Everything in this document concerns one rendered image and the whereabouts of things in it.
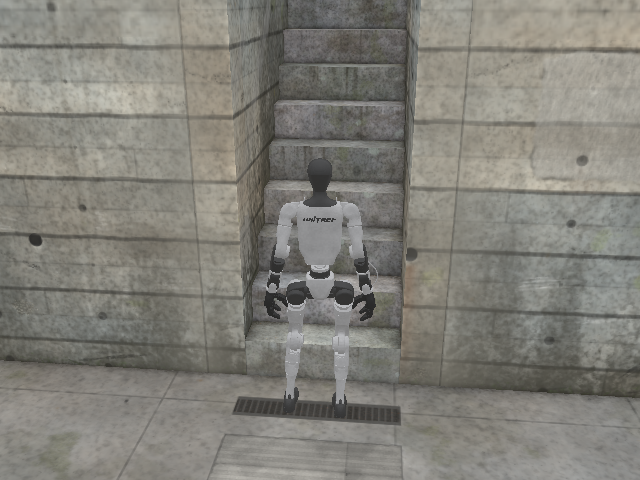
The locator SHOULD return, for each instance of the robot left hand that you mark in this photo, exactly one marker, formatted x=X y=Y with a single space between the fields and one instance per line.
x=270 y=303

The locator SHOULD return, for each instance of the robot right thigh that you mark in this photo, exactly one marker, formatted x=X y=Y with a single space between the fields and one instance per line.
x=343 y=301

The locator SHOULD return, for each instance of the robot head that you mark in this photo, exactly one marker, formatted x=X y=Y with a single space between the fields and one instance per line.
x=319 y=173

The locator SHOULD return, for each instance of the robot left forearm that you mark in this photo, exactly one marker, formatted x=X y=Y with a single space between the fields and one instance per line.
x=275 y=272

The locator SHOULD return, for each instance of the robot left upper arm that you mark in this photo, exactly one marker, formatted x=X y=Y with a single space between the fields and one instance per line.
x=288 y=211

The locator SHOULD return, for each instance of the robot right hand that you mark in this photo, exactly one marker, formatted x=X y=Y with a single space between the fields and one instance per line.
x=369 y=306

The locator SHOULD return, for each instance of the robot right forearm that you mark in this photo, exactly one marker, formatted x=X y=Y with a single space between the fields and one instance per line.
x=363 y=273

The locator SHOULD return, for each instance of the robot right upper arm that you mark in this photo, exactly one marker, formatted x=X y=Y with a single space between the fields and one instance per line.
x=351 y=212

